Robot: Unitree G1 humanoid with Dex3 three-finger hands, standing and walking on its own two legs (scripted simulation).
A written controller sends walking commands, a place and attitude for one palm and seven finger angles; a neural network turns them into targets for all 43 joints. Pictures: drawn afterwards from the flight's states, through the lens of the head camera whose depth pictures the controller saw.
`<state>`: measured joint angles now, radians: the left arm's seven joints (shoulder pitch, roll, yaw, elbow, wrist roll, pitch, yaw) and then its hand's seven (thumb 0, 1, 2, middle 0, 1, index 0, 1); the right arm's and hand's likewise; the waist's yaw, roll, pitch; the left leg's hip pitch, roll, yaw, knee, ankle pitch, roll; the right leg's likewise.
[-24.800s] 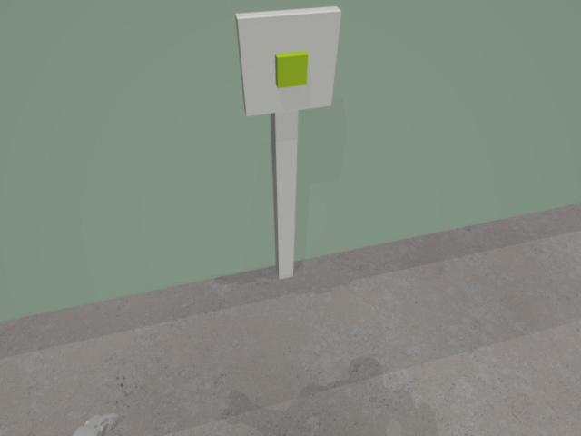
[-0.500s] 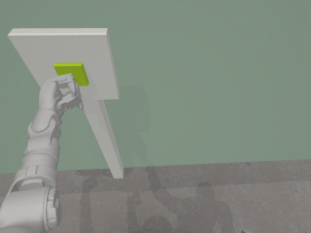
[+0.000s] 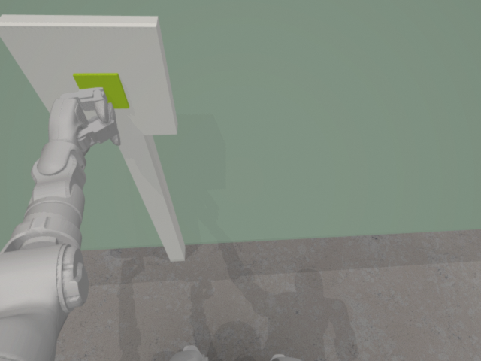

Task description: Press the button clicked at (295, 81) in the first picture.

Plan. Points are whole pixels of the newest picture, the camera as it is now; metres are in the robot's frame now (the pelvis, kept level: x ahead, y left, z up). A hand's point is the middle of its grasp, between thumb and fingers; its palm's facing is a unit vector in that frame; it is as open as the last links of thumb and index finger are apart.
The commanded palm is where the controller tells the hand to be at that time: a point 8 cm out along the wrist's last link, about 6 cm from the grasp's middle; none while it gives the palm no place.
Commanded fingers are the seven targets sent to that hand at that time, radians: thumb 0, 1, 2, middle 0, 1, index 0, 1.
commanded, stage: hold the button down briefly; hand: left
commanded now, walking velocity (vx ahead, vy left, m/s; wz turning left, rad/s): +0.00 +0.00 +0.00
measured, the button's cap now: (104, 87) +0.52 +0.22 +0.15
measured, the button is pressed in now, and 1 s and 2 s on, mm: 13 0 0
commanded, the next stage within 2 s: pull the fist back off the button in 0.08 s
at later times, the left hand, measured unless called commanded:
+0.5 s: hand (111, 129) +0.46 +0.20 +0.12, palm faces +0.05 -1.00 +0.00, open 2.8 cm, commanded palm +0.44 +0.24 +0.13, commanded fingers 0.00 0.90 0.90 -1.30 -1.50 -1.30 -1.50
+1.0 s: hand (100, 161) +0.39 +0.20 +0.12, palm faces +0.06 -1.00 -0.01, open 3.1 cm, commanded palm +0.36 +0.24 +0.13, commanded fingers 0.00 0.90 0.90 -1.30 -1.50 -1.30 -1.50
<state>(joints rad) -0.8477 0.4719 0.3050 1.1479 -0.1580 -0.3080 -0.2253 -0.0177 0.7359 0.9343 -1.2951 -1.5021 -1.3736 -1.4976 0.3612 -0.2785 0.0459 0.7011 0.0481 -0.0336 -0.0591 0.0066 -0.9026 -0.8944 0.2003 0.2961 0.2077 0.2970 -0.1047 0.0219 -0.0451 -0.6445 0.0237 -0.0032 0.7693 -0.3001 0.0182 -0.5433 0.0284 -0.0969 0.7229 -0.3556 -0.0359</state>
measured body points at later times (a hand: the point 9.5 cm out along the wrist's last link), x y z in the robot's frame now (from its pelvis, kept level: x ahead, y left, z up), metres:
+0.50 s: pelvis +0.00 +0.00 +0.00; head +0.05 +0.01 +0.45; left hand +0.45 +0.25 +0.12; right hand +0.04 -0.26 -0.12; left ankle +0.05 +0.11 -0.71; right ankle +0.00 -0.10 -0.71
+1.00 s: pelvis +0.04 +0.00 +0.01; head +0.05 -0.01 +0.46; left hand +0.38 +0.25 +0.12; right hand +0.17 -0.25 -0.08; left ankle +0.05 +0.11 -0.71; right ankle +0.00 -0.10 -0.71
